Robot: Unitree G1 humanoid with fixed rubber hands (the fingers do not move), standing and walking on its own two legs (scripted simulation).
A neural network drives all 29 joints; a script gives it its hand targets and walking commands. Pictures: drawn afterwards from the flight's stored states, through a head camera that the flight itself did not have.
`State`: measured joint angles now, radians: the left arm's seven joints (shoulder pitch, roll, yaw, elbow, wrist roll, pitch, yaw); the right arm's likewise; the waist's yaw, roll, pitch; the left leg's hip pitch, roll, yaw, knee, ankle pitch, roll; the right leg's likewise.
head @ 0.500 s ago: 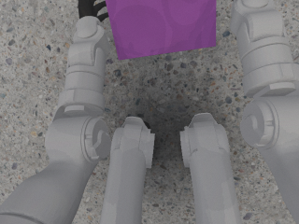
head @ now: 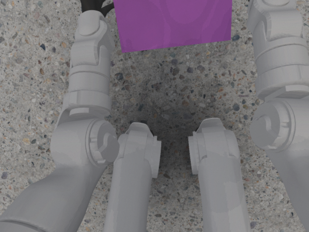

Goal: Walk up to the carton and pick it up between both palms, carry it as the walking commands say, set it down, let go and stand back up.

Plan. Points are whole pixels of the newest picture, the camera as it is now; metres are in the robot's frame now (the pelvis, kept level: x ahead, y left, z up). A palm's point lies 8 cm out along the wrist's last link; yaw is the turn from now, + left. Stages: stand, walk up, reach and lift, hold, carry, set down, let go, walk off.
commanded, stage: set down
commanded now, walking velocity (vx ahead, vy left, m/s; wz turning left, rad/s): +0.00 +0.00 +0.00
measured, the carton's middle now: out of the picture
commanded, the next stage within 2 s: none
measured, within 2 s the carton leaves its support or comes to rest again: rests again in 1.40 s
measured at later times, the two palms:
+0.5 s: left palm (94, 8) +0.55 +0.12 -0.15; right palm out of the picture +0.56 -0.19 -0.16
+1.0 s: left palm (94, 7) +0.55 +0.12 -0.16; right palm out of the picture +0.56 -0.19 -0.16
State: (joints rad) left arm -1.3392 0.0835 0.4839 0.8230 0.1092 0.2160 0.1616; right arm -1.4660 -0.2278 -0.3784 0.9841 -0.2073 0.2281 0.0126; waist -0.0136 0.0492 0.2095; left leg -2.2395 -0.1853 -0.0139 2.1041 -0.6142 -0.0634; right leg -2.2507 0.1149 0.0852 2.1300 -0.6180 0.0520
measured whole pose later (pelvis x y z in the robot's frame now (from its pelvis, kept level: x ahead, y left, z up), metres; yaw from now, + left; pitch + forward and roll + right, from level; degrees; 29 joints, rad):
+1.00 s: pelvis +0.01 -0.01 +0.00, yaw +1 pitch +44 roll +3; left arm -1.34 0.08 0.55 0.84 0.17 0.16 0.08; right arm -1.45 -0.21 -0.45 0.98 -0.24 0.16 0.07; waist -0.01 0.05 0.19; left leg -2.25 -0.18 -0.02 2.13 -0.66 -0.07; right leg -2.26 0.11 0.07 2.16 -0.66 0.04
